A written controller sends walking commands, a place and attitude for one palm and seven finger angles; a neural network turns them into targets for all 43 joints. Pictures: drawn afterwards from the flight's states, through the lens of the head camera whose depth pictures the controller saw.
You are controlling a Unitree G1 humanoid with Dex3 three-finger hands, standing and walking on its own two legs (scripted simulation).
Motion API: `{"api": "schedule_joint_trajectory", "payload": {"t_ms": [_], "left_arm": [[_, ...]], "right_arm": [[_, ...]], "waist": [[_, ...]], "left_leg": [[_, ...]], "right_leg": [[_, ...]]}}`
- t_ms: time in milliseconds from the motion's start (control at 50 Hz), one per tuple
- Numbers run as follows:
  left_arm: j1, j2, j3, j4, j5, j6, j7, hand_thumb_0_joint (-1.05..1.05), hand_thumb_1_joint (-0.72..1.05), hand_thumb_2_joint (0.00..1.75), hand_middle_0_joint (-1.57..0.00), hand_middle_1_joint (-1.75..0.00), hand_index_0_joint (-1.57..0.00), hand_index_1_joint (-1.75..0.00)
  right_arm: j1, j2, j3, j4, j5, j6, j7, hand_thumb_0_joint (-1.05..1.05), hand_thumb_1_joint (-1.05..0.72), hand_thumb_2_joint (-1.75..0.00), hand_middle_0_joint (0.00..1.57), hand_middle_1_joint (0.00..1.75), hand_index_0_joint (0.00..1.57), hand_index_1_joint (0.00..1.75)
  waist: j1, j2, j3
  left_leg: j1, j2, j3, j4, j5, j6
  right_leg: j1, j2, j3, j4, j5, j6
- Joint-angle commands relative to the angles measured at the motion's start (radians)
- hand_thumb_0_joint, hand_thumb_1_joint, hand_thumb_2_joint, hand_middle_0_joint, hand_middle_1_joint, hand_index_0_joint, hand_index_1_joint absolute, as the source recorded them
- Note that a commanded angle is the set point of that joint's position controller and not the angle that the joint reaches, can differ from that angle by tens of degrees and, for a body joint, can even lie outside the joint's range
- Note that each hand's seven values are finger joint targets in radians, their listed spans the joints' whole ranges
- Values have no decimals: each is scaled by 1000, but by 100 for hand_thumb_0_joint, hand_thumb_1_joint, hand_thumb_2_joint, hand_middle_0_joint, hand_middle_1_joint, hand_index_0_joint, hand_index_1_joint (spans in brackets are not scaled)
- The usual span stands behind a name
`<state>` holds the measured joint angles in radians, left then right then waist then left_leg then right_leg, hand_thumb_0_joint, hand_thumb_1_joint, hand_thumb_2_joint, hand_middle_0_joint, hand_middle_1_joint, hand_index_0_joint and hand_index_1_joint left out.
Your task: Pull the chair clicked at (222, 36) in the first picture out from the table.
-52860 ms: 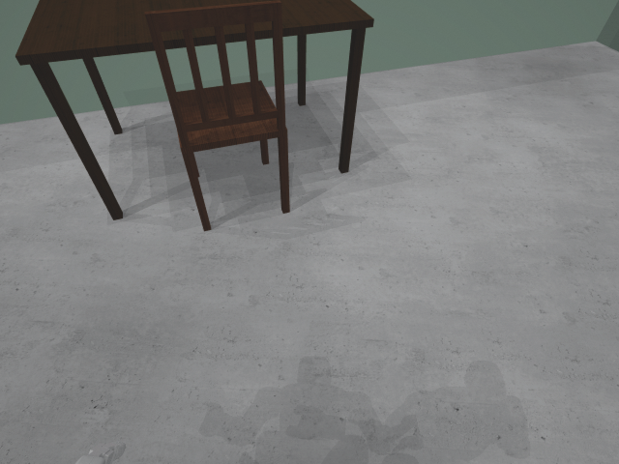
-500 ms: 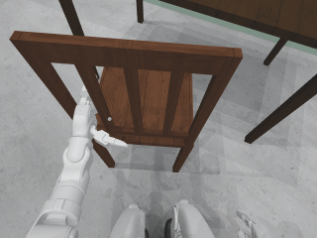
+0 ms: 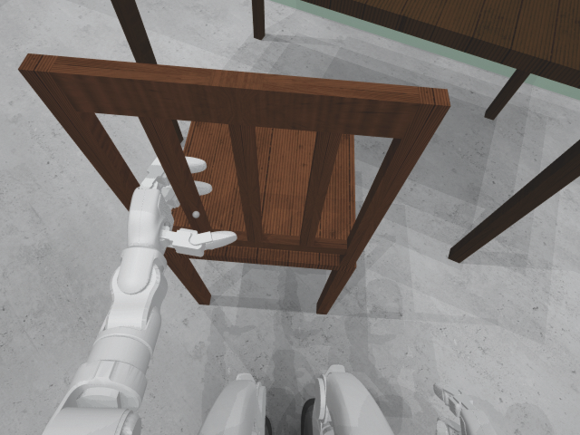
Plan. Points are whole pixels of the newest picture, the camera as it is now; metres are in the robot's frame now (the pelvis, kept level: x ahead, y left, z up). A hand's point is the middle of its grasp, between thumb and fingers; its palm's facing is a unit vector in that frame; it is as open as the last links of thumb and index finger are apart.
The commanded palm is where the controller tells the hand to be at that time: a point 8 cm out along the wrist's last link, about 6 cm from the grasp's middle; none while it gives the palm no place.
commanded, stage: hook a spindle and tug to test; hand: left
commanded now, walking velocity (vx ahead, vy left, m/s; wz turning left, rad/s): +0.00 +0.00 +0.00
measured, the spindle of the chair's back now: (250, 193) +0.44 +0.06 +0.02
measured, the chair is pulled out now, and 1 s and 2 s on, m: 0.24 0.28 0.36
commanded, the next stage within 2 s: step backward, pulling the chair out in 0.92 s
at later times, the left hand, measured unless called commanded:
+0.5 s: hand (197, 217) +0.40 +0.13 +0.02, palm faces -0.02 -1.00 +0.01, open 5.8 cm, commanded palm +0.37 +0.17 +0.02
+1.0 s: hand (198, 244) +0.36 +0.12 +0.02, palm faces -0.05 -1.00 +0.00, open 5.9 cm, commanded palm +0.34 +0.17 +0.02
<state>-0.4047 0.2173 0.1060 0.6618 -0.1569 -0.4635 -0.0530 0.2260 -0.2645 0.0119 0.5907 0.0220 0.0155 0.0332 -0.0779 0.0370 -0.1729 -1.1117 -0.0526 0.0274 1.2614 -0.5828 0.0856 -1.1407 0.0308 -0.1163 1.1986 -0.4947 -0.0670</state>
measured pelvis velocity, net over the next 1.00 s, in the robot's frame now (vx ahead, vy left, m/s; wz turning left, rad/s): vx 0.03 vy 0.00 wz -0.01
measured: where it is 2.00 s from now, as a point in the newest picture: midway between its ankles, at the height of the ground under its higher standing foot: outside the picture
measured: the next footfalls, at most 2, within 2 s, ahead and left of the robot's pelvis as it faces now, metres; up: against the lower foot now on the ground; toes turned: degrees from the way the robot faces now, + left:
none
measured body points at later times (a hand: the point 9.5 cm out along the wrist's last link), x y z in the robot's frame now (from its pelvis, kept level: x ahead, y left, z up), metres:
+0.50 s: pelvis +0.02 +0.01 +0.01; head +0.15 +0.02 +0.44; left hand +0.40 +0.18 +0.02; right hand +0.14 -0.25 -0.11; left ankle +0.00 +0.07 -0.63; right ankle +0.04 -0.09 -0.63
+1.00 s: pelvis +0.03 +0.00 +0.01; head +0.16 +0.01 +0.44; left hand +0.36 +0.18 +0.02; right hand +0.19 -0.24 -0.10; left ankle +0.00 +0.07 -0.63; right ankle +0.04 -0.09 -0.63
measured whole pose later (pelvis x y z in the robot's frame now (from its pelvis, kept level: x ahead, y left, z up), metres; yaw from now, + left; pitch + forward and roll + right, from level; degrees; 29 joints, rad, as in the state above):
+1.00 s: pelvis +0.03 +0.00 +0.01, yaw -1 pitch +25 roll -3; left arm -0.05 0.16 0.01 0.29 -0.14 -0.44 -0.04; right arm 0.18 -0.24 0.00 0.51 0.02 0.02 0.04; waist -0.05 0.03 -0.19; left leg -1.05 -0.05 0.03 1.24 -0.63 0.09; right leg -1.08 0.04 -0.10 1.18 -0.54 -0.06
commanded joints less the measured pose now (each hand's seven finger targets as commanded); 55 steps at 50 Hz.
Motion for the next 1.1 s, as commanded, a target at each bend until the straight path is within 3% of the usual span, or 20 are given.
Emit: {"api": "schedule_joint_trajectory", "payload": {"t_ms": [0, 40, 100, 140, 200, 340, 400, 420, 500, 640, 700, 760, 820, 920, 980, 1000, 1020, 1040, 1060, 1080], "left_arm": [[-252, 52, -35, -257, 5, -76, -29, 0, 34, 66, -50, -145, -50, -145], [-234, 24, -67, -270, 7, -73, -33, 0, 45, 71, -50, -145, -50, -145], [-195, 71, -27, -276, 11, -75, -26, 0, 62, 78, -50, -145, -50, -145], [-194, 29, -70, -302, 17, -79, -26, 0, 73, 83, -50, -145, -50, -145], [-170, 29, -70, -306, 19, -81, -20, 0, 90, 90, -50, -145, -50, -145], [-76, 1, -92, -351, 15, -70, -23, 0, 90, 90, -50, -145, -50, -145], [-9, 7, -91, -387, 13, -63, -23, 0, 90, 90, -50, -145, -50, -145], [-7, 5, -96, -395, 17, -61, -21, 0, 90, 90, -50, -145, -50, -145], [51, 15, -83, -426, 15, -54, -14, 0, 90, 90, -50, -145, -50, -145], [194, -14, -113, -539, 13, -54, -9, 0, 90, 90, -50, -145, -50, -145], [235, 1, -100, -560, 10, -55, -5, 0, 90, 90, -50, -145, -50, -145], [293, 18, -76, -567, 12, -60, -3, 0, 90, 90, -50, -145, -50, -145], [314, 26, -72, -595, 13, -67, -1, 0, 90, 90, -50, -145, -50, -145], [257, 40, -65, -603, 18, -67, -3, 0, 90, 90, -50, -145, -50, -145], [260, 18, -77, -600, 11, -59, -8, 0, 90, 90, -50, -145, -50, -145], [227, -23, -125, -627, 10, -54, -9, 0, 90, 90, -50, -145, -50, -145], [38, 269, 45, -770, 98, 41, 92, 0, 90, 90, -50, -145, -50, -145], [20, 235, 15, -845, 100, 83, 128, 0, 90, 90, -50, -145, -50, -145], [92, 204, -6, -803, 101, 113, 146, 0, 90, 90, -50, -145, -50, -145], [179, 183, 1, -711, 99, 146, 154, 0, 90, 90, -50, -145, -50, -145]], "right_arm": [[67, -149, -68, -100, -1, -28, -11, 0, -90, -90, 20, 30, 20, 30], [70, -147, -69, -105, 0, -26, -6, 0, -90, -90, 20, 30, 20, 30], [68, -149, -69, -106, 1, -23, -6, 0, -90, -90, 20, 30, 20, 30], [67, -141, -68, -113, -2, -21, -2, 0, -90, -90, 20, 30, 20, 30], [65, -143, -70, -112, -1, -18, -1, 0, -90, -90, 20, 30, 20, 30], [65, -136, -74, -128, 1, -12, 6, 0, -90, -90, 20, 30, 20, 30], [59, -135, -75, -139, 3, -6, 6, 0, -90, -90, 20, 30, 20, 30], [57, -134, -76, -141, 3, -6, 6, 0, -90, -90, 20, 30, 20, 30], [57, -129, -78, -147, 2, -4, 6, 0, -90, -90, 20, 30, 20, 30], [42, -115, -76, -180, 1, -9, 10, 0, -90, -90, 20, 30, 20, 30], [34, -114, -74, -185, 2, -10, 8, 0, -90, -90, 20, 30, 20, 30], [24, -110, -74, -193, 1, -16, 4, 0, -90, -90, 20, 30, 20, 30], [14, -109, -72, -198, -1, -21, 2, 0, -90, -90, 20, 30, 20, 30], [9, -113, -71, -190, -5, -27, -5, 0, -90, -90, 20, 30, 20, 30], [3, -112, -69, -190, -5, -30, -5, 0, -90, -90, 20, 30, 20, 30], [-2, -109, -67, -197, -3, -33, -5, 0, -90, -90, 20, 30, 20, 30], [122, -86, -60, -263, 30, 50, -53, 0, -90, -90, 20, 30, 20, 30], [119, -85, -73, -283, 38, 67, -83, 0, -90, -90, 20, 30, 20, 30], [118, -84, -70, -280, 41, 66, -98, 0, -90, -90, 20, 30, 20, 30], [62, -81, -57, -273, 44, 77, -111, 0, -90, -90, 20, 30, 20, 30]], "waist": [[-23, 28, -472], [-29, 23, -485], [-10, 13, -466], [-17, 38, -478], [-16, 27, -457], [-5, 40, -470], [3, 9, -467], [4, 40, -465], [8, 5, -454], [32, 34, -476], [27, -20, -451], [38, -22, -449], [45, 4, -434], [27, 9, -427], [29, 17, -445], [21, 29, -448], [28, 14, -634], [20, 51, -661], [13, 43, -615], [25, 115, -559]], "left_leg": [[314, 57, -129, -164, 455, -74], [336, 60, -135, -162, 481, -73], [309, 58, -131, -170, 477, -76], [335, 58, -130, -166, 515, -75], [337, 63, -137, -169, 512, -80], [376, 69, -139, -170, 603, -87], [374, 74, -141, -175, 625, -90], [386, 76, -144, -177, 640, -92], [369, 74, -131, -170, 650, -89], [398, 76, -129, -175, 727, -92], [356, 72, -119, -172, 684, -84], [322, 65, -106, -165, 655, -76], [323, 62, -107, -164, 659, -80], [309, 60, -109, -145, 633, -80], [323, 62, -114, -142, 642, -84], [337, 61, -118, -147, 636, -82], [643, 52, -97, -358, 567, -68], [699, 39, -68, -398, 592, -60], [699, 44, -74, -420, 613, -60], [697, 55, -93, -453, 653, -64]], "right_leg": [[295, -15, 97, -121, 324, 35], [290, -15, 94, -121, 336, 36], [315, -14, 95, -119, 343, 32], [309, -13, 93, -117, 364, 32], [294, -14, 90, -117, 351, 34], [307, -13, 85, -115, 397, 33], [328, -15, 86, -117, 416, 34], [312, -17, 82, -111, 411, 31], [341, -15, 85, -116, 445, 32], [373, -18, 85, -106, 498, 29], [404, -19, 90, -112, 518, 30], [426, -22, 100, -104, 539, 29], [412, -23, 100, -96, 528, 25], [385, -23, 99, -84, 512, 26], [374, -22, 98, -83, 499, 30], [369, -23, 95, -88, 490, 30], [789, -92, 213, -274, 570, 20], [876, -113, 231, -331, 729, 51], [873, -126, 223, -335, 797, 62], [807, -131, 229, -334, 786, 59]]}}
